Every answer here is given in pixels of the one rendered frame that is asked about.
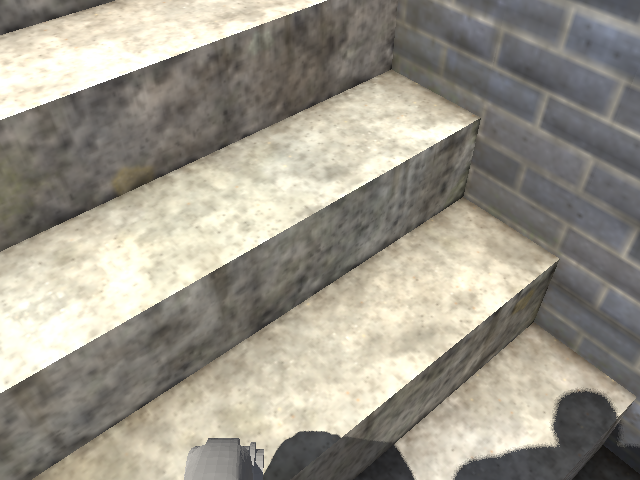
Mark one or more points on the robot left thigh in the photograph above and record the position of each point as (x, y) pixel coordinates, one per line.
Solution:
(225, 459)

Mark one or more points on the robot left shin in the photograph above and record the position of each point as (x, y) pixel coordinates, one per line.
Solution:
(189, 455)

